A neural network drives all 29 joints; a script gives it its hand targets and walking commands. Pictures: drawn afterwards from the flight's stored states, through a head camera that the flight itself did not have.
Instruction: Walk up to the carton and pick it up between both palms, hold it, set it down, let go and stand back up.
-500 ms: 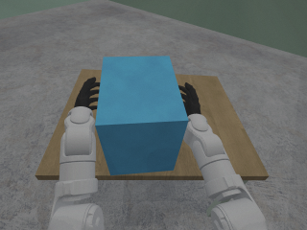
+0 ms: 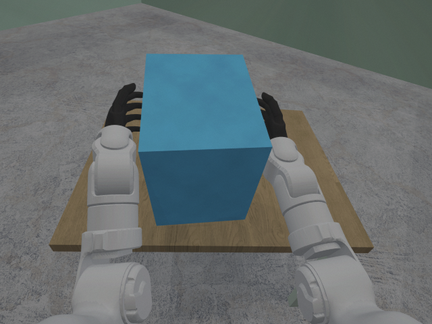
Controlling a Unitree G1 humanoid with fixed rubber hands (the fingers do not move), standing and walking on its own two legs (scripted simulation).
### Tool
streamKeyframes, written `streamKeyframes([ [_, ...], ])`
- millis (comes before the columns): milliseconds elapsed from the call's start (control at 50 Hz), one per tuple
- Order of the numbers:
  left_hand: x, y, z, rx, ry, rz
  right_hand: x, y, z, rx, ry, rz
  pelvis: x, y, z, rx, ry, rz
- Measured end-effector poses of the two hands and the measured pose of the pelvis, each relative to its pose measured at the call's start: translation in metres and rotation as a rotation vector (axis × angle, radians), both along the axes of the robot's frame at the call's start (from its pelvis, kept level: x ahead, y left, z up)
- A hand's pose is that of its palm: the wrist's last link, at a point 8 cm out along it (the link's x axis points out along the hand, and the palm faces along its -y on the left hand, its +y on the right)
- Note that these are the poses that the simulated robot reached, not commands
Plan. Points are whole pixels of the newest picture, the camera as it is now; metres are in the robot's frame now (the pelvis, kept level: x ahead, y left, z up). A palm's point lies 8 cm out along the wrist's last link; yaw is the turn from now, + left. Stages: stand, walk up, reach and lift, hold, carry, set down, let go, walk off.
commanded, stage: hold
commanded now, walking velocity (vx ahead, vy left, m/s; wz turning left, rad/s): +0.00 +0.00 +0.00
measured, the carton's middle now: (198, 141) +0.40 +0.01 +0.16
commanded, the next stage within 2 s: none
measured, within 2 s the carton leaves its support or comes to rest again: neither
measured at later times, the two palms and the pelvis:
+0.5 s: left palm (113, 148) +0.34 +0.15 +0.19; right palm (271, 157) +0.34 -0.12 +0.18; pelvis -0.01 +0.01 +0.00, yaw +0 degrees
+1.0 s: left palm (121, 148) +0.38 +0.15 +0.16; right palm (266, 155) +0.37 -0.12 +0.15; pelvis +0.02 +0.00 +0.00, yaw +0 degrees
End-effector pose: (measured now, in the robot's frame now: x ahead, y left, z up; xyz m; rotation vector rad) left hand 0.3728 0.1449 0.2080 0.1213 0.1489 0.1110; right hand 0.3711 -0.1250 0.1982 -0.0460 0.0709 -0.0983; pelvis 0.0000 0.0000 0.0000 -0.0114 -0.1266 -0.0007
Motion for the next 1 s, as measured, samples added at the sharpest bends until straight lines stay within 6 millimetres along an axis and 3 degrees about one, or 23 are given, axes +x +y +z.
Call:
streamKeyframes([
  [120,0.012,0.0,-0.027,0.005,0.077,-0.007,0.012,-0.001,-0.026,0.056,0.069,-0.009,0.012,-0.002,0.001,0.002,0.025,0.0],
  [240,0.001,0.005,-0.047,-0.013,0.094,-0.01,0.001,0.004,-0.046,0.092,0.084,-0.016,0.018,-0.001,0.002,0.002,0.026,0.0],
  [500,-0.028,0.007,-0.018,-0.021,0.007,-0.008,-0.031,0.007,-0.021,0.027,-0.001,-0.019,-0.005,0.006,-0.001,-0.008,-0.021,0.0],
  [620,-0.021,0.005,-0.008,-0.021,0.009,-0.001,-0.02,0.005,-0.004,-0.029,-0.001,-0.003,-0.012,0.004,-0.001,-0.006,-0.032,0.001],
  [740,-0.007,0.0,0.0,-0.007,-0.005,0.0,-0.005,0.0,0.006,-0.023,-0.016,0.0,-0.005,0.001,-0.001,-0.002,-0.022,0.001],
  [880,0.009,-0.001,-0.022,0.001,0.062,-0.01,0.009,-0.002,-0.019,0.037,0.048,-0.007,0.009,-0.001,0.001,0.002,0.005,0.001],
  [1000,0.003,0.002,-0.045,-0.009,0.103,-0.015,0.002,0.002,-0.046,0.08,0.087,-0.021,0.015,-0.001,0.002,0.002,0.011,0.0],
])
